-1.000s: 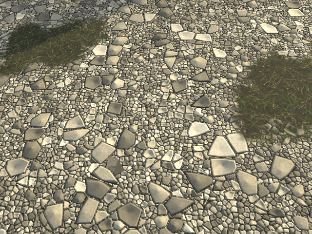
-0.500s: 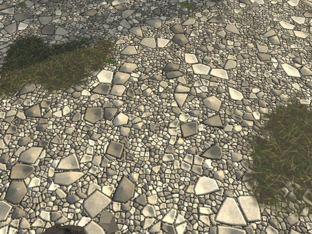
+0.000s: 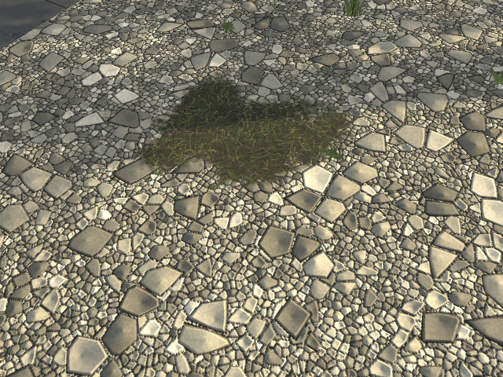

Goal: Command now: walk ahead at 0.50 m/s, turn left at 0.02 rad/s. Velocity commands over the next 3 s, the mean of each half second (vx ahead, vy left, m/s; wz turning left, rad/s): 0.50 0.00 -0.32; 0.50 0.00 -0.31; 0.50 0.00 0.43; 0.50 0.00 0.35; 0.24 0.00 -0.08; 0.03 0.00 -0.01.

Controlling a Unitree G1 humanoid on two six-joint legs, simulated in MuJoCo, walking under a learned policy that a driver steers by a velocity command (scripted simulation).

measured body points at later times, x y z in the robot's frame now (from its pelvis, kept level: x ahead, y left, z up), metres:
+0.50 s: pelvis +0.24 +0.01 +0.00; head +0.27 +0.01 +0.45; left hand +0.44 +0.22 -0.12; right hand +0.17 -0.24 -0.14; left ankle +0.17 +0.11 -0.74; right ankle +0.36 -0.15 -0.69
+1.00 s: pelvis +0.48 -0.12 +0.00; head +0.49 -0.14 +0.45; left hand +0.60 +0.12 -0.13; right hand +0.48 -0.39 -0.13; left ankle +0.68 -0.02 -0.67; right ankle +0.40 -0.13 -0.74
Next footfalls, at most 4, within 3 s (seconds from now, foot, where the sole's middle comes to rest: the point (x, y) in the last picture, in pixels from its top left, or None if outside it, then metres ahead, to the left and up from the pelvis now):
0.12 left None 0.21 0.11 -0.78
0.64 right None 0.44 -0.15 -0.78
1.22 left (335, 277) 0.78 -0.13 -0.78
1.74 right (392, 201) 1.07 -0.33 -0.78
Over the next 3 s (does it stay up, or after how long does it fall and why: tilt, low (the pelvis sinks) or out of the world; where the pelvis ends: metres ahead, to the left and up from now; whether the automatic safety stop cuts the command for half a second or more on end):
stays up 1.21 -0.21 0.00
